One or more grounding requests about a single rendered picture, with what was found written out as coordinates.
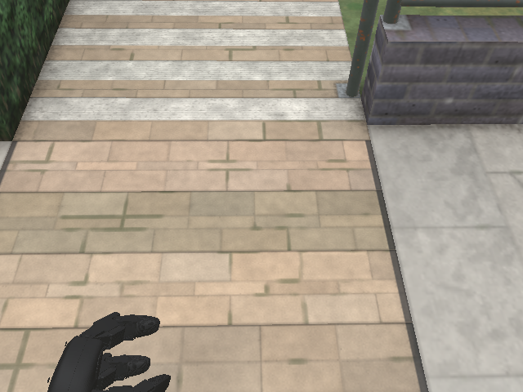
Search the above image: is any left robot hand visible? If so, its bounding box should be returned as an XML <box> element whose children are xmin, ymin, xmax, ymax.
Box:
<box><xmin>47</xmin><ymin>312</ymin><xmax>171</xmax><ymax>392</ymax></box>

